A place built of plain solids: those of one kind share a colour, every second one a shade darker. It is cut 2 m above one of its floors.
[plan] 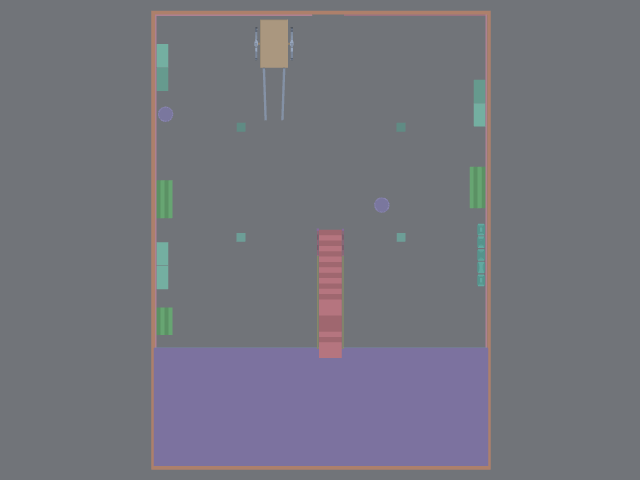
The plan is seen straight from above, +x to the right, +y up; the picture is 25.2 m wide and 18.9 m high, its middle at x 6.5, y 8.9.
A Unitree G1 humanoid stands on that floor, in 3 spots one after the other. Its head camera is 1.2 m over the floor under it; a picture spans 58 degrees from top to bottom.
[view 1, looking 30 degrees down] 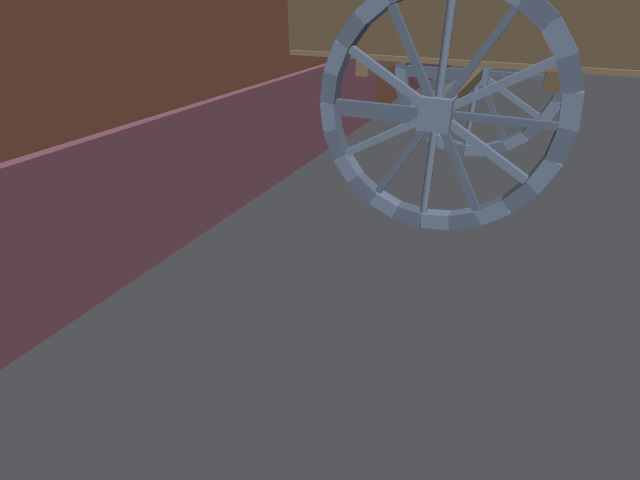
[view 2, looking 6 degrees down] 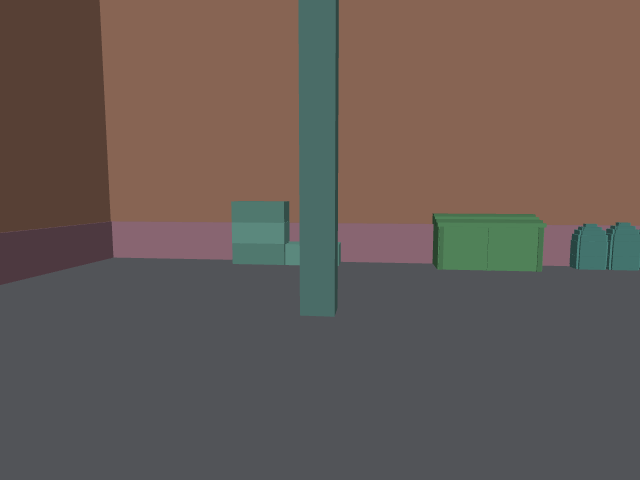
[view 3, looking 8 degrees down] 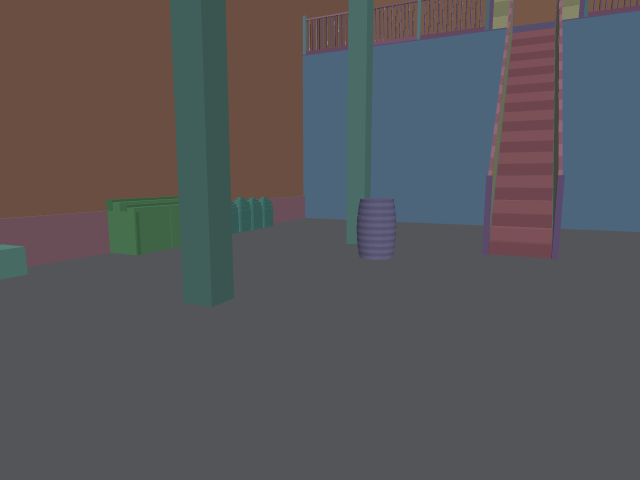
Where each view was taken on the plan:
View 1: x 1.70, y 16.18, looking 26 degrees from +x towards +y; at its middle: ground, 2.40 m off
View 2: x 5.36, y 12.80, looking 7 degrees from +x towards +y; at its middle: post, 4.21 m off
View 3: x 6.91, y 16.68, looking -65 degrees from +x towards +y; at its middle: ground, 8.62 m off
